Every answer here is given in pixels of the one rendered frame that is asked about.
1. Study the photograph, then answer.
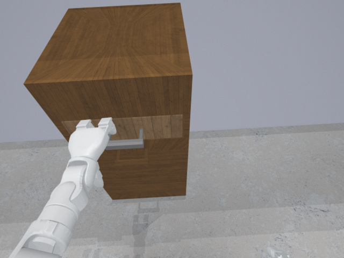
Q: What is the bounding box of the left robot forearm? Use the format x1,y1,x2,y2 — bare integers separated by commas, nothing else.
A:
9,156,97,258

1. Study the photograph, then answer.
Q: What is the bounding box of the drawer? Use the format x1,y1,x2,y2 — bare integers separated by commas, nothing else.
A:
61,114,183,140

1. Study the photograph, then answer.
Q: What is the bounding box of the left robot hand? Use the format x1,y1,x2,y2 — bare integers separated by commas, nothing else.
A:
68,117,117,188

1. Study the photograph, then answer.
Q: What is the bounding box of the robot left upper arm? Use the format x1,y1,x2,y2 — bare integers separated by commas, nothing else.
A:
14,247,62,258

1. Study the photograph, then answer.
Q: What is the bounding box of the cabinet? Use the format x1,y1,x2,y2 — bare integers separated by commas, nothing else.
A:
24,3,192,200

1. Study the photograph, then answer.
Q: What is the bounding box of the right robot hand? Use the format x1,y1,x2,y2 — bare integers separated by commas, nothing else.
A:
266,246,289,258

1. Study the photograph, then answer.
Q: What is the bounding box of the handle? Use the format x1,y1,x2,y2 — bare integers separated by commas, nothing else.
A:
105,128,144,150
114,159,149,168

